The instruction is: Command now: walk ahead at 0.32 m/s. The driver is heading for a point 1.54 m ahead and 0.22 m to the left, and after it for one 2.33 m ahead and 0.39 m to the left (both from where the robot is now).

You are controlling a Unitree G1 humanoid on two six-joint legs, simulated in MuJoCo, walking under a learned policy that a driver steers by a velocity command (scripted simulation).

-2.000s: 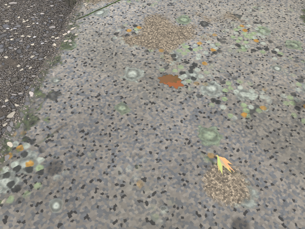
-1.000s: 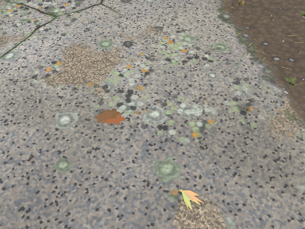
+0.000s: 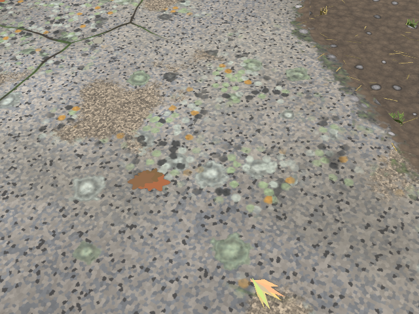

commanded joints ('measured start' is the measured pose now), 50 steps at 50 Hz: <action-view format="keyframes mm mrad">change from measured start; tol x32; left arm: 1 -20 59 14 -27 -1 -35 -14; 29 363 -11 -40 -22 35 -14 -5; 50 -278 83 -8 -238 9 -46 -36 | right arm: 1 -61 -176 -39 -57 14 -5 3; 23 -461 -55 6 -272 4 -57 71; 29 120 -286 -83 -119 -19 -45 58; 50 59 -157 -40 -19 -3 -32 21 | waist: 1 51 77 74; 5 171 -345 -59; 23 94 -100 142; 29 -76 200 -394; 50 -34 14 89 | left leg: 1 -169 191 -175 -170 -136 151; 7 -777 53 -89 809 -171 48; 24 -527 56 38 142 312 28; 27 -143 -30 100 151 235 92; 29 547 361 -556 84 -73 321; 37 -146 213 -173 -256 204 215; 50 106 253 -53 -210 305 163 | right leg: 1 126 22 -64 -193 180 8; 6 506 -399 747 -538 -273 -268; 22 340 -210 91 -603 464 -145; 27 424 -195 33 -186 1047 -83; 30 -302 63 160 641 -153 -12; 31 -387 3 141 684 -99 -31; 50 -309 -79 36 -175 441 0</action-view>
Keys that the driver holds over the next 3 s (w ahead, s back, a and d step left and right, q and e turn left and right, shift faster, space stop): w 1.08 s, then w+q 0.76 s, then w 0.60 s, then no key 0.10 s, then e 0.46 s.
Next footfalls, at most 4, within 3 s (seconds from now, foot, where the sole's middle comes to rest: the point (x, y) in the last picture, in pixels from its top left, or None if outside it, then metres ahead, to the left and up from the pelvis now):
0.08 right None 0.08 -0.13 -0.78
0.56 left None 0.45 0.10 -0.78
1.10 right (260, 252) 0.75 -0.14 -0.78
1.64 left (186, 194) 1.02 0.12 -0.78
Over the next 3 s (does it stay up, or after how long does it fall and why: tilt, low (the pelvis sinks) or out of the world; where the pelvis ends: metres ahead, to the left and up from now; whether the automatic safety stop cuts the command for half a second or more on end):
stays up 1.45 0.23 -0.01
